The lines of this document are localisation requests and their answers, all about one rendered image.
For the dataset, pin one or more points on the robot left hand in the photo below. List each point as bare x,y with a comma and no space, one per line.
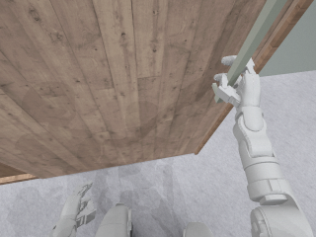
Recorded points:
74,205

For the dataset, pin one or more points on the handle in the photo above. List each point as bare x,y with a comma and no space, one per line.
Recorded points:
262,25

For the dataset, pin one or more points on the robot right forearm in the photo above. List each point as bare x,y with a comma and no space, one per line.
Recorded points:
266,183

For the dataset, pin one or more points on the robot right hand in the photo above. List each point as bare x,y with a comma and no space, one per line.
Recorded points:
248,87

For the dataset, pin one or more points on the left robot thigh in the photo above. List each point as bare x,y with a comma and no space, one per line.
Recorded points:
116,223

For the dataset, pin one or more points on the robot left forearm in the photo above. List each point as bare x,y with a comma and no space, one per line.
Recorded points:
64,228

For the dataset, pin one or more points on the robot thigh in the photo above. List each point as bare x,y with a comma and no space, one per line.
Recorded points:
116,223
197,229

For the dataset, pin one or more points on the wardrobe door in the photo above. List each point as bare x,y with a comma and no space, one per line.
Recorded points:
94,84
8,171

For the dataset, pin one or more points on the right robot thigh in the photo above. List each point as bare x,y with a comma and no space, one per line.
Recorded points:
197,229

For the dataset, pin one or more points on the robot right upper arm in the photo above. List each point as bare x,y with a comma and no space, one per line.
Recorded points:
278,221

